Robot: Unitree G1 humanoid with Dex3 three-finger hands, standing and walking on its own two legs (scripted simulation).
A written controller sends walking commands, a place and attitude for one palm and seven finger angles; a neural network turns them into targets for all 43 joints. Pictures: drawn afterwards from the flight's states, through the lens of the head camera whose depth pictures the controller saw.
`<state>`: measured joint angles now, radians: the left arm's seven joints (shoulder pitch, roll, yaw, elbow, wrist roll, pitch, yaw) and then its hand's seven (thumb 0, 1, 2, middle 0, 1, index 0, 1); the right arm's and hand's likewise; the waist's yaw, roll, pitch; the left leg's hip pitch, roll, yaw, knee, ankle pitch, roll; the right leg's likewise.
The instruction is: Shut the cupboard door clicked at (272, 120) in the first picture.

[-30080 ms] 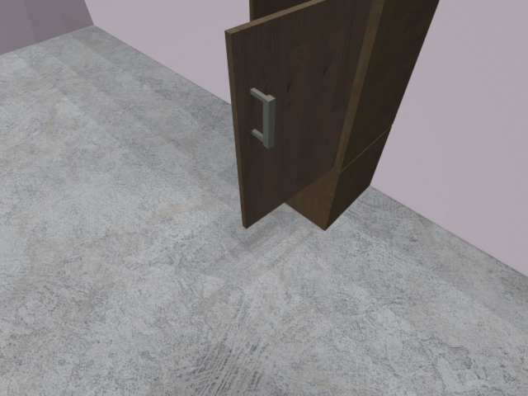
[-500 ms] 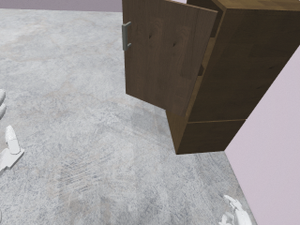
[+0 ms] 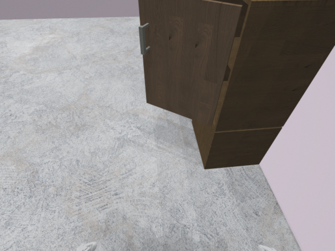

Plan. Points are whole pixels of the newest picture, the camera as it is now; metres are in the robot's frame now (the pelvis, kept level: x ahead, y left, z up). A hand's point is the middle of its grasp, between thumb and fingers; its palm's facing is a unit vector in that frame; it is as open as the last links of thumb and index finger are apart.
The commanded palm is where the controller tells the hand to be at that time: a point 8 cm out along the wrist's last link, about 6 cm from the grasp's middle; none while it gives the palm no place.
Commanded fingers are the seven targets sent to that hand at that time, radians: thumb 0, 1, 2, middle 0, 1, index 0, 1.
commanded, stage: let the arm hang, fingers relaxed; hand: left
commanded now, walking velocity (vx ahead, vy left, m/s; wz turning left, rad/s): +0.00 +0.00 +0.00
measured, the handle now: (145, 39) +0.94 +0.12 +0.08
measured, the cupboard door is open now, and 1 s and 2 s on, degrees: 56 56 56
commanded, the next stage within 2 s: look to check the result in 0.84 s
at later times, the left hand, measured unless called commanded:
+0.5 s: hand out of the picture -0.05 +0.20 -0.15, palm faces +0.00 -0.97 -0.24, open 7.4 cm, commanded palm none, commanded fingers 0.00 0.90 0.90 -0.20 -0.30 -0.20 -0.30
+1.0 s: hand out of the picture -0.03 +0.17 -0.16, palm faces -0.01 -0.99 -0.17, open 7.4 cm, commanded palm none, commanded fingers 0.00 0.90 0.90 -0.20 -0.30 -0.20 -0.30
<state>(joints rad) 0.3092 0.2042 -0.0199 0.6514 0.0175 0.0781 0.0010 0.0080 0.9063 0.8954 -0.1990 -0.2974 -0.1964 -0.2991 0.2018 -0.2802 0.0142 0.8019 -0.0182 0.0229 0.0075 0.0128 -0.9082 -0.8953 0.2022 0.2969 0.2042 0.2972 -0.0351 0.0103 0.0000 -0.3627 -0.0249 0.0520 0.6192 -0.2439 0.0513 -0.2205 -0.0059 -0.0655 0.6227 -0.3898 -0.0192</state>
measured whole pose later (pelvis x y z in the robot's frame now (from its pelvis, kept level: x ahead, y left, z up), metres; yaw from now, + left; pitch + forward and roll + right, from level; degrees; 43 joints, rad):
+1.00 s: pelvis +0.00 +0.01 +0.02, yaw -2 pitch -1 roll +0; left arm 0.33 0.13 0.00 1.16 0.01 0.00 0.03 0.00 0.91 0.90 -0.20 -0.30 -0.20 -0.30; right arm 0.32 -0.15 0.00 1.13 -0.01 0.01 -0.03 0.01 -0.91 -0.90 0.20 0.30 0.20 0.30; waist -0.02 0.01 0.02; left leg -0.24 -0.03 0.08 0.38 -0.12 0.06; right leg -0.12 0.00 -0.03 0.40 -0.26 -0.01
